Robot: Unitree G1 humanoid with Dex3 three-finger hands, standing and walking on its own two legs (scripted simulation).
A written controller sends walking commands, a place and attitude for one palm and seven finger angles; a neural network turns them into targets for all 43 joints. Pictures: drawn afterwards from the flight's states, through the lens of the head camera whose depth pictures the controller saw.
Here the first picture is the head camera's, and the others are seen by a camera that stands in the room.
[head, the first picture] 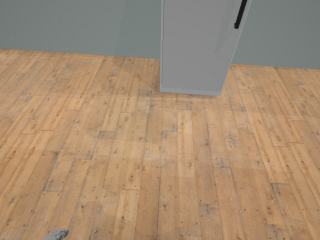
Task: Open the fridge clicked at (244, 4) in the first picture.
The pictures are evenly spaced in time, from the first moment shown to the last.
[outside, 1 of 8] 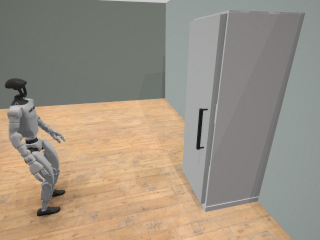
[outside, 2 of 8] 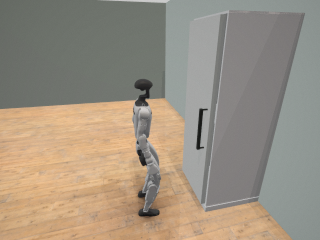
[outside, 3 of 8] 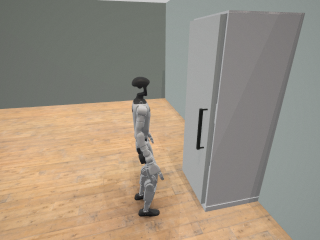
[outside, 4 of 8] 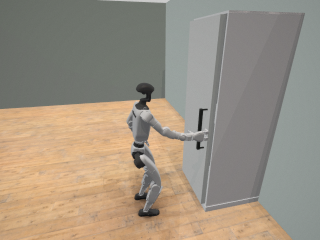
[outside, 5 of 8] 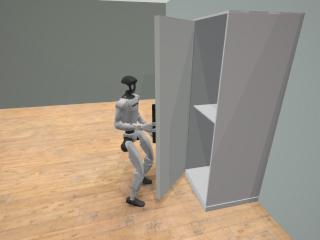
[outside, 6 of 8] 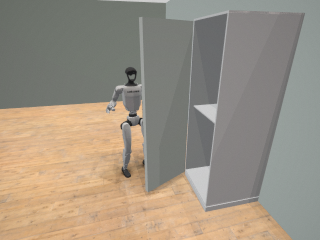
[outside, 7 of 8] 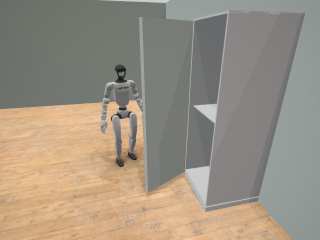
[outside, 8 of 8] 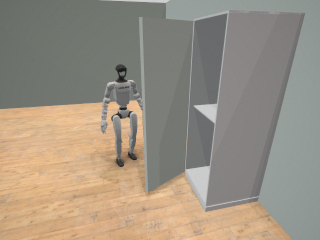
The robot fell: no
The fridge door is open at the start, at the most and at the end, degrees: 0 73 64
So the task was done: yes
